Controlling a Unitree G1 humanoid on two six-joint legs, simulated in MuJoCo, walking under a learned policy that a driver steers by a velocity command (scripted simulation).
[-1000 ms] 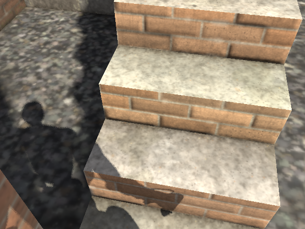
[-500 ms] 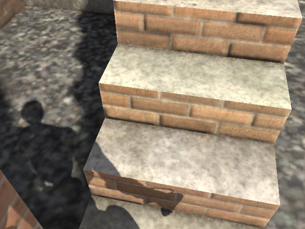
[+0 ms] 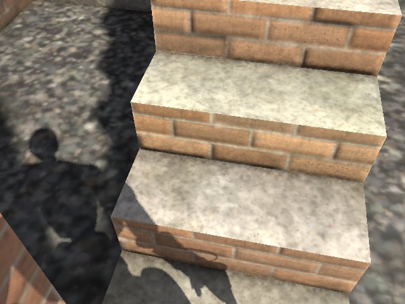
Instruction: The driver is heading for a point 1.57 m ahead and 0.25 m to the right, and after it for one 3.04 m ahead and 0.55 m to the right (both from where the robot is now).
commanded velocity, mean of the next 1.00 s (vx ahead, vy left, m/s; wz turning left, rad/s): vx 0.03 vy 0.00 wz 0.00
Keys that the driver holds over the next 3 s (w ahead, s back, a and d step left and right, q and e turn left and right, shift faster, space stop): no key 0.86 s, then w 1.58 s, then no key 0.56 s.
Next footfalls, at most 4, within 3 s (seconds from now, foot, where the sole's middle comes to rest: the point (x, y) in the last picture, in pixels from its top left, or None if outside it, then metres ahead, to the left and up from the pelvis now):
none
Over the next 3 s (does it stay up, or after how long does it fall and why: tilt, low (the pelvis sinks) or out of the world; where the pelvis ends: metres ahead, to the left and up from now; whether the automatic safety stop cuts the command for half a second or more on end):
stays up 0.00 0.00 0.00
